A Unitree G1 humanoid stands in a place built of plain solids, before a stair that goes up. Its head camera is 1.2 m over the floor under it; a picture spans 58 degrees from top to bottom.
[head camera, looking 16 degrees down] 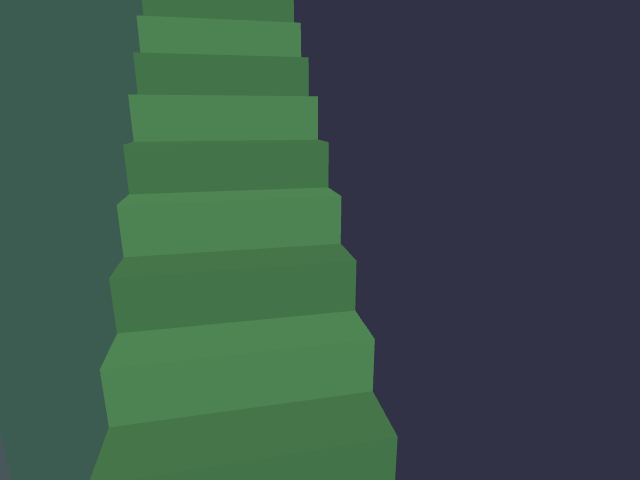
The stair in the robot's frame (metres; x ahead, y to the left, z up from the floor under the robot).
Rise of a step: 0.22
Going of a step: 0.24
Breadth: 0.91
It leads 12 degrees to the left of straight ahead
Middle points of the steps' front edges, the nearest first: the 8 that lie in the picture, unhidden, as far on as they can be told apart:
1.06 0.20 0.22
1.29 0.25 0.43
1.53 0.30 0.65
1.77 0.35 0.87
2.00 0.40 1.08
2.24 0.45 1.30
2.48 0.51 1.51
2.71 0.56 1.73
